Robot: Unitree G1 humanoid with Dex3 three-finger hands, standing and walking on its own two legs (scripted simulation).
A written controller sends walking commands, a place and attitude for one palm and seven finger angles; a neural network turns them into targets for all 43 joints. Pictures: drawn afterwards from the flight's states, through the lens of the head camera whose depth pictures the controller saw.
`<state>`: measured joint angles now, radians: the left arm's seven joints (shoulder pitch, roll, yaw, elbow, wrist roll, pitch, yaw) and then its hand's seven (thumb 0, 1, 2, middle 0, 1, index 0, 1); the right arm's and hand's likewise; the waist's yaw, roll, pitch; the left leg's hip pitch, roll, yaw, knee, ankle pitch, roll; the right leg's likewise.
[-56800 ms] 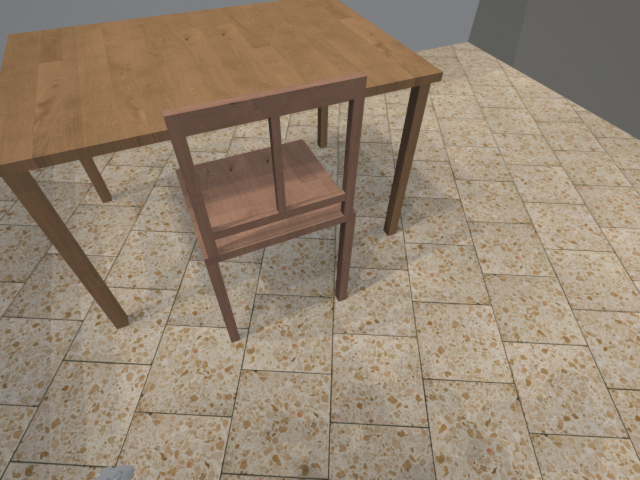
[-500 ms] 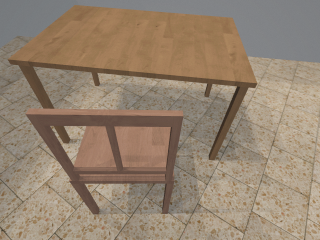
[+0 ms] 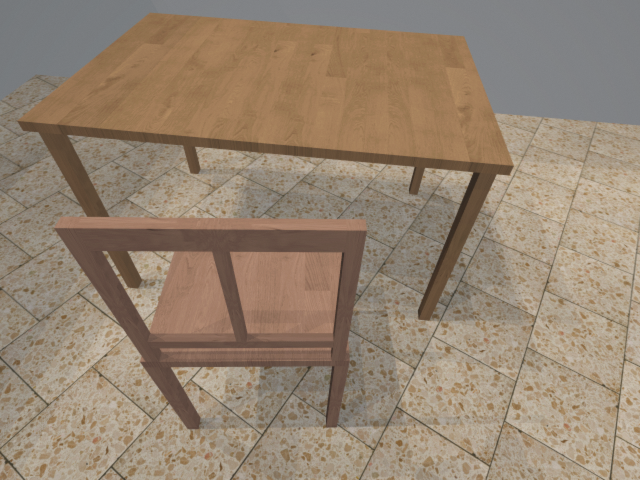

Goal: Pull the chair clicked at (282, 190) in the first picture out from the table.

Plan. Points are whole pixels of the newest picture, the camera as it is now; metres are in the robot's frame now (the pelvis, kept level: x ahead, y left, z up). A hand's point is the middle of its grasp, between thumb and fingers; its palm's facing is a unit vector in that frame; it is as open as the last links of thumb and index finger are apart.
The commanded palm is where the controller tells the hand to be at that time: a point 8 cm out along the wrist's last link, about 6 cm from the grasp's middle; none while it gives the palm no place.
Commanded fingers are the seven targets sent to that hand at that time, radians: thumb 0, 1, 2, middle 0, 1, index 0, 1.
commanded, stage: look again from close up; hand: left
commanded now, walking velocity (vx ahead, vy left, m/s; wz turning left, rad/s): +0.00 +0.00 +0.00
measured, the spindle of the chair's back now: (232, 298) +0.42 +0.18 -0.09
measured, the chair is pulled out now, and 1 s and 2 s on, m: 0.23 0.23 0.23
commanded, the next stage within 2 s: raise the hand toward the chair's back in 0.70 s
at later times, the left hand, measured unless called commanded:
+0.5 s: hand out of the picture -0.03 +0.15 -0.18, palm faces +0.03 -0.99 -0.14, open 7.4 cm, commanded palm none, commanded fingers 0.00 0.90 0.90 -0.20 -0.30 -0.20 -0.30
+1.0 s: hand out of the picture +0.13 +0.19 -0.08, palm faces +0.19 -0.95 -0.25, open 7.6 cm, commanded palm +0.10 +0.21 -0.07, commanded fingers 0.00 0.64 0.79 -0.17 -0.26 -0.17 -0.26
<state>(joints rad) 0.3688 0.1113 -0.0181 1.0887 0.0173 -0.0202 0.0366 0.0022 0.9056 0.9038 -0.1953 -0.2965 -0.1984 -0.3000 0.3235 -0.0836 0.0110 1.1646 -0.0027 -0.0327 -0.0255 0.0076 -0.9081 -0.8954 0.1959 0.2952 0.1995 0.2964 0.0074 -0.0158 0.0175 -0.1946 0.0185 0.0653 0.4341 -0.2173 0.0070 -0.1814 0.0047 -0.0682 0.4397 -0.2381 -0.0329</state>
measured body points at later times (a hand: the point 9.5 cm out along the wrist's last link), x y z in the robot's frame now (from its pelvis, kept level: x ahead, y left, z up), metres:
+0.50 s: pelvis +0.00 +0.00 +0.00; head +0.00 +0.01 +0.45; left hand -0.03 +0.20 -0.16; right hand -0.03 -0.19 -0.16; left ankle +0.01 +0.11 -0.74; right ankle +0.00 -0.10 -0.74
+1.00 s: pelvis -0.02 +0.00 -0.02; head +0.01 -0.02 +0.43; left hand +0.12 +0.24 -0.06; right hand +0.04 -0.26 -0.15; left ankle +0.01 +0.11 -0.74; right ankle +0.00 -0.10 -0.74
